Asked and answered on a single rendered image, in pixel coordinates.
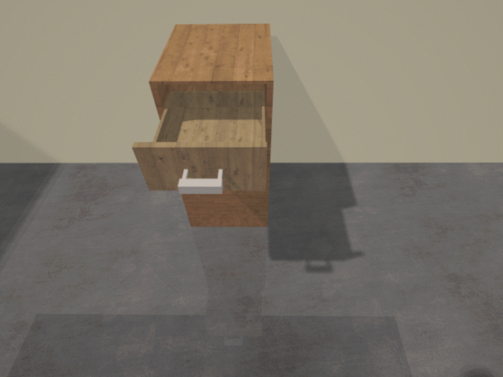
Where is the handle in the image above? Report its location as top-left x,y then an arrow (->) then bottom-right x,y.
178,169 -> 223,194

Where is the drawer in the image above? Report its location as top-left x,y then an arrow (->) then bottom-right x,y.
132,91 -> 267,191

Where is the cabinet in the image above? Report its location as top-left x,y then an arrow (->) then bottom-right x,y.
149,24 -> 274,227

